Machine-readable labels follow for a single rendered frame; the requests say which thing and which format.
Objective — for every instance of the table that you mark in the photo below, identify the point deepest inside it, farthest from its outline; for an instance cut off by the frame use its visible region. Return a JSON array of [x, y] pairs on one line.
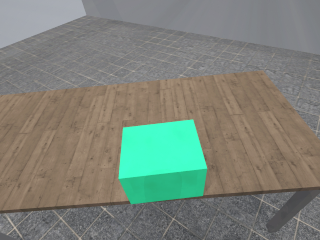
[[61, 149]]

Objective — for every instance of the carton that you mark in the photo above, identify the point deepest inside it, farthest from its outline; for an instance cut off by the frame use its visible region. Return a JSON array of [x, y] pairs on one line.
[[162, 161]]

